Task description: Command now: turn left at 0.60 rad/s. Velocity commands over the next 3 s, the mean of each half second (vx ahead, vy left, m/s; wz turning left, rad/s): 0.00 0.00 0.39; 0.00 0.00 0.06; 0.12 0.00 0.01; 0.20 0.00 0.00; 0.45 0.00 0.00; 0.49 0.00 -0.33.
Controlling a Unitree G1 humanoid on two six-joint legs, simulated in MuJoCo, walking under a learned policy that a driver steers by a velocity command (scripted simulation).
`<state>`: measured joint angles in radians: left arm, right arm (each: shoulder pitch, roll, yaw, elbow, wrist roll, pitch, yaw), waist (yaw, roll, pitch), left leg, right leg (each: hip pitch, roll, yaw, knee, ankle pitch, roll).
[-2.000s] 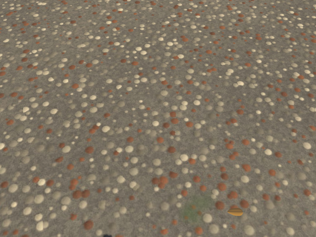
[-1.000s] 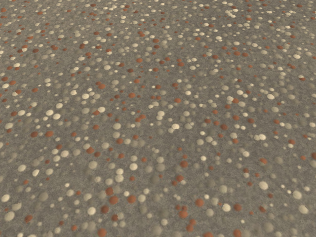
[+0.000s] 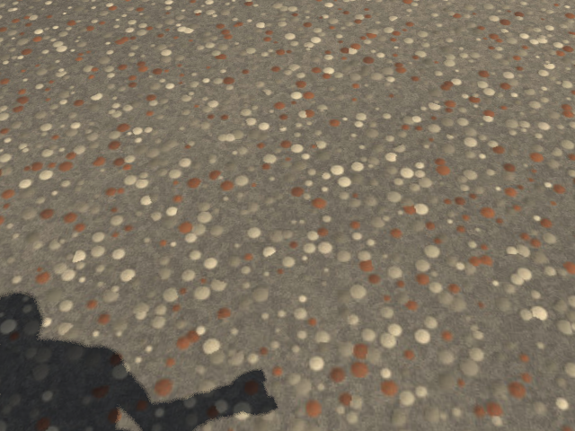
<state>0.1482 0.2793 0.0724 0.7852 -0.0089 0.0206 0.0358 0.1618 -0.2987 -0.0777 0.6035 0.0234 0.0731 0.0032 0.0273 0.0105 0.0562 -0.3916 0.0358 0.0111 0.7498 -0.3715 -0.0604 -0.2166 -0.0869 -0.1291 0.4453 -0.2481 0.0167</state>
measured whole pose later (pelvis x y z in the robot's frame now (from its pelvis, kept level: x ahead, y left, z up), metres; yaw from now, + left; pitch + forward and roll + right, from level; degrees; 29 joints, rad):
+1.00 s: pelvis +0.02 +0.00 -0.01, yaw +11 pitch -2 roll +0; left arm 0.17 0.24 0.01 0.84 0.01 -0.02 0.01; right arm 0.21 -0.25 -0.04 0.83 -0.01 0.02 -0.03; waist 0.00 0.00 0.04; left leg -0.21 -0.03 -0.11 0.51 -0.27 -0.02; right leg -0.20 0.01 0.00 0.52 -0.30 -0.02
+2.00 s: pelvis +0.18 +0.05 +0.00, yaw +11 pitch +0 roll +1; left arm 0.22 0.28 0.06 0.96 -0.01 -0.09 0.00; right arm 0.23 -0.30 -0.05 0.99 0.03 -0.06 0.00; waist 0.00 0.03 0.01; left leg -0.29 -0.02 -0.01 0.89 -0.44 0.05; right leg -0.19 0.01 -0.06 0.46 -0.28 -0.05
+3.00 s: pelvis +0.71 +0.14 -0.03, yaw -2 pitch +2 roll +1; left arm 0.08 0.27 0.06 0.75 -0.02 -0.07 -0.05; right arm 0.28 -0.28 -0.05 0.96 0.00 -0.06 -0.01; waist -0.03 -0.01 0.05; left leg -0.09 0.03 0.11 0.88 -0.50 -0.01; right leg -0.51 0.03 -0.05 0.63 -0.16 -0.11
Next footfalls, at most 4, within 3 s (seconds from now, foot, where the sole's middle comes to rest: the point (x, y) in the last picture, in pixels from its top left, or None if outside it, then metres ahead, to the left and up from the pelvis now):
0.06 left None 0.04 0.13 -0.78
0.48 right None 0.07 -0.10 -0.78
1.48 left None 0.10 0.16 -0.78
1.90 right None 0.21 -0.03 -0.78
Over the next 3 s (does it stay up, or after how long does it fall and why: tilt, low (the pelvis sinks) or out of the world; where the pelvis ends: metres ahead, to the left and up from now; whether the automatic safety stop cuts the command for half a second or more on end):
stays up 0.71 0.14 -0.03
